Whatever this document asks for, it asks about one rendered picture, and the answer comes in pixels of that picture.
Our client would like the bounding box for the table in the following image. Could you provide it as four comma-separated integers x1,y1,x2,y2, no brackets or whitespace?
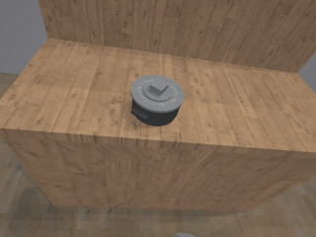
0,0,316,212

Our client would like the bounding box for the pot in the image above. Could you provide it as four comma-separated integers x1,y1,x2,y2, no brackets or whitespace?
131,99,179,126

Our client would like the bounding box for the knob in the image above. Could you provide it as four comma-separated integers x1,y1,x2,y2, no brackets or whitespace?
149,79,169,94

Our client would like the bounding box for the lid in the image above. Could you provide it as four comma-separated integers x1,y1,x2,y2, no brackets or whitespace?
130,75,185,114

